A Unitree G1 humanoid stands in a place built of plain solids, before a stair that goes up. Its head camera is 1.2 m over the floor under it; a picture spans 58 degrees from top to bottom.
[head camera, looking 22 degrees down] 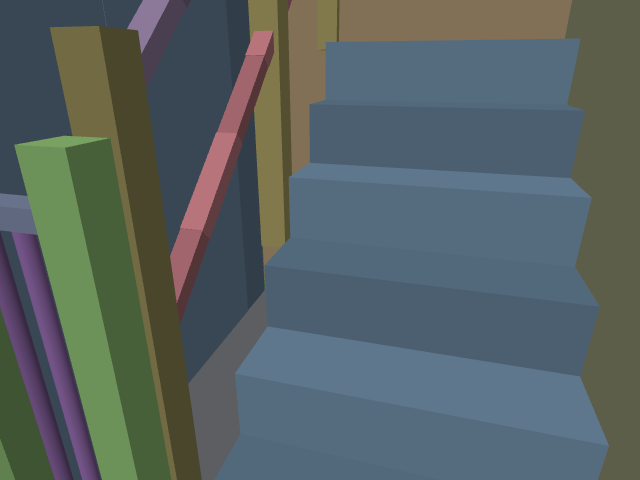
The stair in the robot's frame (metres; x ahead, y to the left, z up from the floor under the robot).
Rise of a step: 0.21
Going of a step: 0.24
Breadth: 0.90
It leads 16 degrees to the right of straight ahead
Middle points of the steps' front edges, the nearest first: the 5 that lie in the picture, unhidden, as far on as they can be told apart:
0.83 -0.20 0.43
1.06 -0.27 0.64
1.29 -0.33 0.86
1.52 -0.39 1.07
1.75 -0.46 1.28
